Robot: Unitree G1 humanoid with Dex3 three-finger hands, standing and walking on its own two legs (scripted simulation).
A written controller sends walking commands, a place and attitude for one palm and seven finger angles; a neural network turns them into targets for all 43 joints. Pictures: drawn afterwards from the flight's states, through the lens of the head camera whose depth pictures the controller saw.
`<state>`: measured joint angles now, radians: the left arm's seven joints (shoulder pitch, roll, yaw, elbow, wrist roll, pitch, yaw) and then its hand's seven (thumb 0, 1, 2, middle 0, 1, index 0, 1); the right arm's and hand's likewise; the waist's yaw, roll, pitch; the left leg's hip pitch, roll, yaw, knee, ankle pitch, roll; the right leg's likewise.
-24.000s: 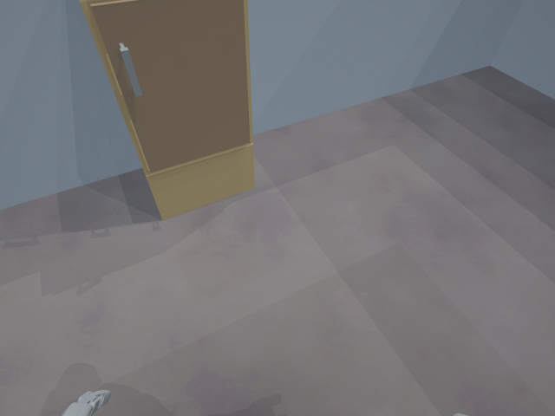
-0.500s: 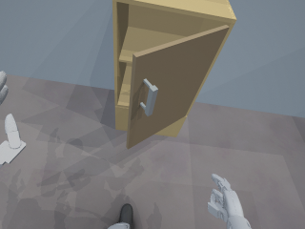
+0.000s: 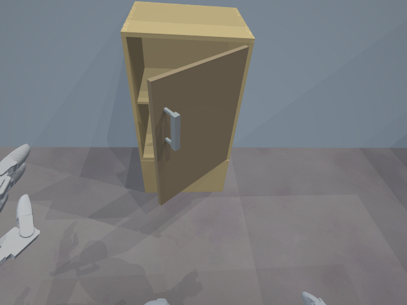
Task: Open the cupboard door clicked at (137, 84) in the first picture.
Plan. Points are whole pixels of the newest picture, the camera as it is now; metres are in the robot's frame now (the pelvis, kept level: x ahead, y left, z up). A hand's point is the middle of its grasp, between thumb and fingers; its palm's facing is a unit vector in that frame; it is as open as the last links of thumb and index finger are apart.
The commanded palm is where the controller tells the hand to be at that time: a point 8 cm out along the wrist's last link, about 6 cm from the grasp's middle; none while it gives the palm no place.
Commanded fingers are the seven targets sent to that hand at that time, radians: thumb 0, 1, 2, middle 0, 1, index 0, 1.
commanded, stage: stop stepping back and stand still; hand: left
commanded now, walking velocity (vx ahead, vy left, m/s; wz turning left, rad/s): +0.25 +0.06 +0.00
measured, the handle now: (171, 129) +0.64 +0.11 -0.03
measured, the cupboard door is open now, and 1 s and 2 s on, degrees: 40 40 40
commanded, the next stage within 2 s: let the arm hang, fingers relaxed in 0.38 s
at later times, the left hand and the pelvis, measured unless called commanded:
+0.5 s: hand (0, 234) +0.18 +0.28 +0.16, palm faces +0.42 -0.78 -0.46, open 7.4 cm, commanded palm none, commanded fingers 0.00 0.90 0.90 -0.20 -0.30 -0.20 -0.30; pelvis -0.02 +0.02 +0.00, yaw +2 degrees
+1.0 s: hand out of the picture -0.07 +0.24 -0.17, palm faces +0.09 -0.96 -0.25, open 7.2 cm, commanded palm none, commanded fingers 0.00 0.90 0.90 -0.20 -0.30 -0.20 -0.30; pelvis -0.04 +0.03 +0.01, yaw +5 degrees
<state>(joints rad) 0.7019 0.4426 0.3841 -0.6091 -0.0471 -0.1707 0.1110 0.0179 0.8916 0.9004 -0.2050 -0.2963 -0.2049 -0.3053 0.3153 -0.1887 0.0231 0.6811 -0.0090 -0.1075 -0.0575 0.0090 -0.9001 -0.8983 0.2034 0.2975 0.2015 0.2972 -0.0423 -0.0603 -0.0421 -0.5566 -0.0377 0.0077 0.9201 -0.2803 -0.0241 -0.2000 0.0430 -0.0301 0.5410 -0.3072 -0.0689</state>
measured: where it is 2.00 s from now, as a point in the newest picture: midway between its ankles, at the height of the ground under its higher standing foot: outside the picture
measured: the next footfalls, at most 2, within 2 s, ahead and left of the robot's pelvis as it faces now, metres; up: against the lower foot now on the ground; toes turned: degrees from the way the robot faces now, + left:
left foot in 0.16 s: +0.04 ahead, +0.16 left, +0.00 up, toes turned +5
